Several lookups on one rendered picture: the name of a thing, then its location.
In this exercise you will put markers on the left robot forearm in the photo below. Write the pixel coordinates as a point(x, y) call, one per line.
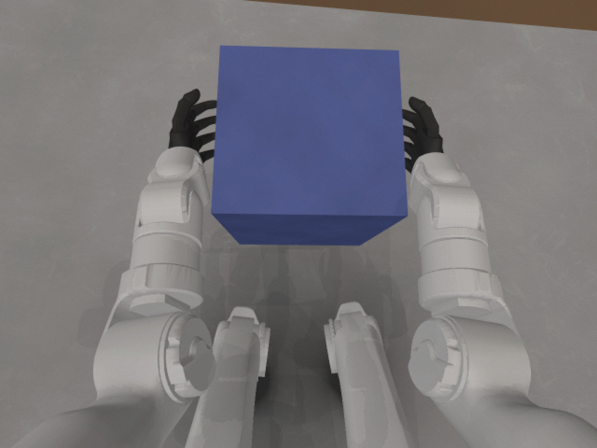
point(164, 275)

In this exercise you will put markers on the left robot thigh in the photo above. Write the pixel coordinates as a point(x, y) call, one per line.
point(225, 412)

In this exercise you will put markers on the robot right shin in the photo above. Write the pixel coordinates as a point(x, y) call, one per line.
point(355, 307)

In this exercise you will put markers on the robot left upper arm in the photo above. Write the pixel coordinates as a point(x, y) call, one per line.
point(147, 371)

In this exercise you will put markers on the carton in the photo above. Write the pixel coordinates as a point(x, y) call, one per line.
point(309, 145)

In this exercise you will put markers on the robot right upper arm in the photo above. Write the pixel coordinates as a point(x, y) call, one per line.
point(478, 375)

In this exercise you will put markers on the left robot hand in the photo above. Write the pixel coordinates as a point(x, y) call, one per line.
point(185, 129)

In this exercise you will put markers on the right robot hand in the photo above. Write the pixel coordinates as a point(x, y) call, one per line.
point(425, 135)

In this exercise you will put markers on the right robot forearm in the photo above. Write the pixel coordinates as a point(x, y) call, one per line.
point(456, 277)

